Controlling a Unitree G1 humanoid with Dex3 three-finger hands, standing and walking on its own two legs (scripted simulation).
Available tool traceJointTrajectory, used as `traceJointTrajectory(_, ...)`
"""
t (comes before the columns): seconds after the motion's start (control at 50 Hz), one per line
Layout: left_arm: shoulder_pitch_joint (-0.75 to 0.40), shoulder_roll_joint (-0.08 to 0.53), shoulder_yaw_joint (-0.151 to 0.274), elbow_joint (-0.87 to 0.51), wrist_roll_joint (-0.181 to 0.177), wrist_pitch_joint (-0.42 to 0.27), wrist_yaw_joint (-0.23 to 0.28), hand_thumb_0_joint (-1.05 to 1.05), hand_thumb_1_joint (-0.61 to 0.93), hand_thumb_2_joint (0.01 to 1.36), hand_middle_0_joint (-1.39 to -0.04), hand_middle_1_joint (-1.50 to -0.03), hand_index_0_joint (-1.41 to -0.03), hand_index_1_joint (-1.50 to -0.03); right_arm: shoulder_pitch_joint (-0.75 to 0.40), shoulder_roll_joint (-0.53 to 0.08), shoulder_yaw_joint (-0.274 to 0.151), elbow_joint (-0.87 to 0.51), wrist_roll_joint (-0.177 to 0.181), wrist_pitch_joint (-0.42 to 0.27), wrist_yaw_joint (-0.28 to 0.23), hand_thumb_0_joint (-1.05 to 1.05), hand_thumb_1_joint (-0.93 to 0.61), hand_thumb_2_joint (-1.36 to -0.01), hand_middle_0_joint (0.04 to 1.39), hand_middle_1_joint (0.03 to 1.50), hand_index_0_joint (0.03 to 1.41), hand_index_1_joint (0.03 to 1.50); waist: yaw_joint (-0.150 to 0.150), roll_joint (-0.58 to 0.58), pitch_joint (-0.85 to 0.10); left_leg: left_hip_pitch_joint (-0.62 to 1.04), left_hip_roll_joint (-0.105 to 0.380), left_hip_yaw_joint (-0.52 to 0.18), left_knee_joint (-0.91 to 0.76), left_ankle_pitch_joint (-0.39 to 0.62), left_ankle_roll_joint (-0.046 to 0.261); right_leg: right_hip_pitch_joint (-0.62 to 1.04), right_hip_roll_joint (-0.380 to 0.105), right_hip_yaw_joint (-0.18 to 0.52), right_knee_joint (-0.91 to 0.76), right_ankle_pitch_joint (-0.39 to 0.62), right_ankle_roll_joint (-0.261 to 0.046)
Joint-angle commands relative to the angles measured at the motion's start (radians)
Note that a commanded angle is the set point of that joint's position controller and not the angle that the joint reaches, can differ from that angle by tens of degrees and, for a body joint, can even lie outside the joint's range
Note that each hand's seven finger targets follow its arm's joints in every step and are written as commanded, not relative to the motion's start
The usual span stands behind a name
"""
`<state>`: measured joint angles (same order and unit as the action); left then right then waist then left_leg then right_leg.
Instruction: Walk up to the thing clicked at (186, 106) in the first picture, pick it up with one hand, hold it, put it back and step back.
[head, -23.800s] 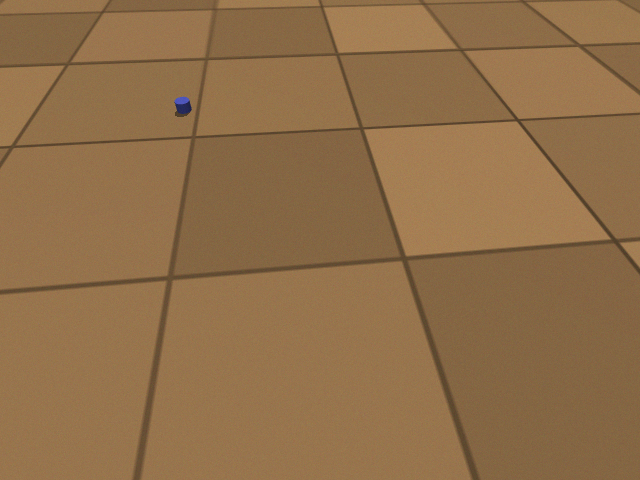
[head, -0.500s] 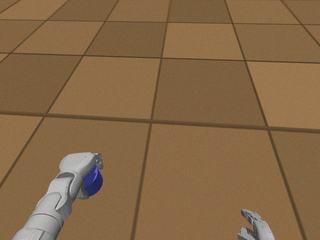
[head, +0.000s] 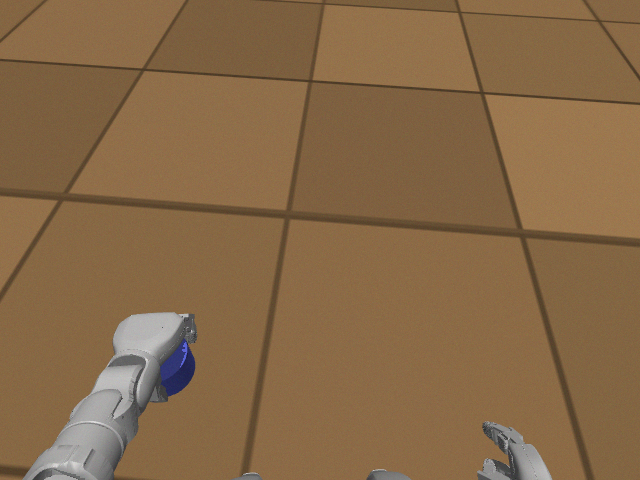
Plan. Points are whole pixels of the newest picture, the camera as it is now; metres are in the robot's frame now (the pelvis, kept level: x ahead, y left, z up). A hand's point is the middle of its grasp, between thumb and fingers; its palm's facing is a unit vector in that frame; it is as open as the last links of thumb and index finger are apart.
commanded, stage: crouch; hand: left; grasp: from above
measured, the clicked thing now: (163, 362) +0.30 +0.23 -0.13
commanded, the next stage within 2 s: lower in 1.58 s
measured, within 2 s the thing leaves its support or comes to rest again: neither
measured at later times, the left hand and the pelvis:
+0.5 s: hand (197, 369) +0.35 +0.23 -0.34, palm faces -0.45 +0.02 -0.89, open 10.2 cm; pelvis -0.05 +0.01 -0.20, yaw -2 degrees
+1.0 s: hand (212, 375) +0.39 +0.24 -0.50, palm faces -0.45 +0.00 -0.89, open 10.2 cm; pelvis -0.06 +0.00 -0.33, yaw -4 degrees
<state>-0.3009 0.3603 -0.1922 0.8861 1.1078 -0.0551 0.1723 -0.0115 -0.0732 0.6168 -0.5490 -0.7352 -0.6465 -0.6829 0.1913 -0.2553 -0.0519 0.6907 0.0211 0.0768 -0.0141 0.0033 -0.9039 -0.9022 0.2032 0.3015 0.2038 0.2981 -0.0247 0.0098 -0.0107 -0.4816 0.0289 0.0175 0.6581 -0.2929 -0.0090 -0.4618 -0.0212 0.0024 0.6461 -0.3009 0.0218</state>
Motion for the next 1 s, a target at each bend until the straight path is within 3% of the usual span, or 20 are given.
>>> traceJointTrajectory(0.0,-0.451,0.175,0.085,-0.104,0.042,-0.015,0.148,0.0,0.515,0.858,-0.858,-0.867,-0.896,-0.83,0.061,-0.153,-0.069,-0.048,-0.021,-0.042,0.004,0.0,-0.898,-0.9,0.2,0.3,0.2,0.3,-0.055,0.019,-0.382,0.029,-0.032,0.002,0.161,0.206,0.004,-0.16,0.033,-0.012,0.111,0.193,-0.033)
traceJointTrajectory(0.04,-0.486,0.19,0.1,-0.061,0.064,-0.021,0.185,0.0,0.521,0.891,-0.872,-0.87,-0.902,-0.841,0.078,-0.16,-0.075,-0.043,-0.03,-0.049,0.007,0.0,-0.898,-0.9,0.2,0.3,0.2,0.3,-0.059,0.049,-0.425,-0.058,-0.029,0.001,0.255,0.177,0.006,-0.27,0.034,-0.012,0.196,0.165,-0.038)
traceJointTrajectory(0.12,-0.533,0.184,0.108,0.073,0.09,-0.014,0.249,0.0,0.527,0.826,-0.845,-0.862,-0.897,-0.811,0.104,-0.17,-0.079,-0.038,-0.042,-0.063,0.005,0.0,-0.896,-0.899,0.2,0.3,0.2,0.3,-0.079,0.039,-0.482,-0.265,-0.031,-0.008,0.403,0.087,0.014,-0.435,0.039,-0.024,0.353,0.087,-0.041)
traceJointTrajectory(0.16,-0.583,0.247,0.145,0.074,0.088,-0.011,0.27,0.0,0.545,0.805,-0.838,-0.874,-0.902,-0.809,0.108,-0.174,-0.082,-0.034,-0.046,-0.073,-0.001,0.0,-0.896,-0.898,0.2,0.3,0.2,0.3,-0.063,0.09,-0.562,-0.32,-0.033,-0.01,0.471,0.06,0.012,-0.514,0.041,-0.029,0.429,0.053,-0.048)
traceJointTrajectory(0.22,-0.624,0.259,0.154,0.112,0.084,0.003,0.283,0.0,0.534,0.85,-0.85,-0.875,-0.9,-0.825,0.119,-0.18,-0.081,-0.028,-0.055,-0.086,-0.011,0.0,-0.897,-0.899,0.2,0.3,0.2,0.3,-0.077,0.102,-0.607,-0.448,-0.029,-0.027,0.556,-0.011,0.014,-0.637,0.043,-0.038,0.535,-0.006,-0.052)
traceJointTrajectory(0.28,-0.619,0.267,0.164,0.165,0.073,0.024,0.283,0.0,0.549,0.897,-0.877,-0.883,-0.917,-0.844,0.126,-0.179,-0.078,-0.019,-0.062,-0.097,-0.017,0.0,-0.898,-0.9,0.2,0.3,0.2,0.3,-0.082,0.101,-0.683,-0.534,-0.025,-0.039,0.648,-0.025,0.021,-0.72,0.043,-0.045,0.634,-0.02,-0.051)
traceJointTrajectory(0.32,-0.665,0.319,0.191,0.139,0.068,0.029,0.282,0.0,0.554,0.897,-0.873,-0.899,-0.918,-0.855,0.124,-0.177,-0.079,-0.017,-0.064,-0.102,-0.02,0.0,-0.898,-0.9,0.2,0.3,0.2,0.3,-0.077,0.108,-0.737,-0.613,-0.03,-0.03,0.696,-0.058,0.023,-0.731,0.039,-0.041,0.679,-0.042,-0.053)
traceJointTrajectory(0.36,-0.654,0.303,0.188,0.189,0.057,0.038,0.271,0.0,0.547,0.927,-0.872,-0.91,-0.912,-0.871,0.128,-0.177,-0.074,-0.012,-0.076,-0.11,-0.017,0.0,-0.897,-0.899,0.2,0.3,0.2,0.3,-0.095,0.094,-0.722,-0.668,-0.026,-0.044,0.736,-0.093,0.022,-0.805,0.035,-0.048,0.725,-0.076,-0.053)
traceJointTrajectory(0.46,-0.746,0.382,0.228,0.175,0.059,0.01,0.246,0.0,0.524,0.941,-0.863,-0.909,-0.899,-0.874,0.137,-0.195,-0.071,-0.006,-0.085,-0.124,-0.01,0.0,-0.897,-0.901,0.2,0.3,0.2,0.3,-0.115,0.141,-0.771,-0.761,-0.026,-0.07,0.831,-0.196,0.019,-0.967,0.031,-0.06,0.839,-0.174,-0.059)
traceJointTrajectory(0.54,-0.799,0.376,0.218,0.184,0.066,-0.035,0.239,0.0,0.534,0.959,-0.887,-0.888,-0.914,-0.863,0.148,-0.198,-0.063,0.002,-0.091,-0.136,0.002,0.0,-0.897,-0.901,0.2,0.3,0.2,0.3,-0.146,0.152,-0.772,-0.812,-0.025,-0.1,0.885,-0.298,0.018,-1.09,0.028,-0.078,0.908,-0.256,-0.061)
traceJointTrajectory(0.64,-0.839,0.388,0.229,0.212,0.089,-0.074,0.262,0.0,0.512,0.94,-0.875,-0.852,-0.898,-0.83,0.179,-0.212,-0.051,0.037,-0.106,-0.157,0.023,0.0,-0.895,-0.902,0.2,0.3,0.2,0.3,-0.166,0.197,-0.84,-0.819,-0.023,-0.11,0.987,-0.2,0.009,-1.185,0.02,-0.091,1.009,-0.188,-0.059)
traceJointTrajectory(0.66,-0.874,0.419,0.246,0.172,0.091,-0.081,0.272,0.0,0.51,0.937,-0.875,-0.847,-0.897,-0.827,0.184,-0.207,-0.05,0.036,-0.109,-0.159,0.029,0.0,-0.896,-0.902,0.2,0.3,0.2,0.3,-0.16,0.214,-0.875,-0.818,-0.025,-0.097,1.014,-0.181,0.013,-1.18,0.023,-0.087,1.017,-0.171,-0.06)
traceJointTrajectory(0.7,-0.871,0.418,0.25,0.215,0.105,-0.086,0.286,0.0,0.497,0.952,-0.873,-0.857,-0.891,-0.841,0.188,-0.205,-0.043,0.047,-0.118,-0.161,0.038,0.0,-0.898,-0.904,0.2,0.3,0.2,0.3,-0.164,0.216,-0.879,-0.858,-0.03,-0.074,1.069,-0.144,0.019,-1.182,0.027,-0.083,1.041,-0.134,-0.056)
traceJointTrajectory(0.74,-0.9,0.475,0.284,0.198,0.123,-0.091,0.302,0.0,0.505,0.965,-0.877,-0.873,-0.897,-0.854,0.195,-0.208,-0.042,0.051,-0.125,-0.163,0.05,0.0,-0.9,-0.904,0.2,0.3,0.2,0.3,-0.158,0.237,-0.892,-0.876,-0.03,-0.063,1.108,-0.115,0.02,-1.197,0.028,-0.083,1.068,-0.11,-0.056)
traceJointTrajectory(0.76,-0.86,0.462,0.282,0.254,0.129,-0.086,0.306,0.0,0.511,0.968,-0.878,-0.875,-0.898,-0.855,0.195,-0.206,-0.037,0.047,-0.128,-0.164,0.056,0.0,-0.9,-0.904,0.2,0.3,0.2,0.3,-0.159,0.234,-0.875,-0.88,-0.029,-0.065,1.12,-0.101,0.019,-1.204,0.026,-0.085,1.082,-0.103,-0.056)
traceJointTrajectory(0.86,-0.881,0.488,0.306,0.284,0.145,-0.081,0.318,0.0,0.521,0.95,-0.873,-0.889,-0.902,-0.86,0.187,-0.214,-0.038,0.045,-0.141,-0.166,0.082,0.0,-0.902,-0.904,0.2,0.3,0.2,0.3,-0.165,0.268,-0.853,-0.927,-0.024,-0.06,1.179,-0.099,0.018,-1.262,0.027,-0.091,1.14,-0.099,-0.056)
traceJointTrajectory(0.9,-0.896,0.457,0.286,0.3,0.144,-0.079,0.314,0.0,0.545,0.947,-0.891,-0.879,-0.919,-0.852,0.187,-0.217,-0.038,0.044,-0.145,-0.169,0.092,0.0,-0.901,-0.903,0.2,0.3,0.2,0.3,-0.18,0.282,-0.839,-0.941,-0.02,-0.064,1.196,-0.096,0.015,-1.28,0.027,-0.096,1.166,-0.094,-0.057)
traceJointTrajectory(0.92,-0.911,0.494,0.305,0.282,0.147,-0.078,0.315,0.0,0.55,0.926,-0.884,-0.88,-0.919,-0.846,0.187,-0.223,-0.039,0.046,-0.145,-0.166,0.094,0.0,-0.901,-0.903,0.2,0.3,0.2,0.3,-0.169,0.278,-0.856,-0.944,-0.019,-0.063,1.208,-0.099,0.018,-1.287,0.034,-0.1,1.175,-0.097,-0.058)
traceJointTrajectory(0.98,-0.911,0.489,0.302,0.315,0.137,-0.078,0.308,0.0,0.57,0.931,-0.893,-0.894,-0.931,-0.857,0.184,-0.224,-0.038,0.038,-0.146,-0.167,0.104,0.0,-0.901,-0.902,0.2,0.3,0.2,0.3,-0.181,0.265,-0.83,-1.023,-0.022,-0.056,1.235,-0.132,0.022,-1.278,0.036,-0.102,1.199,-0.104,-0.055)
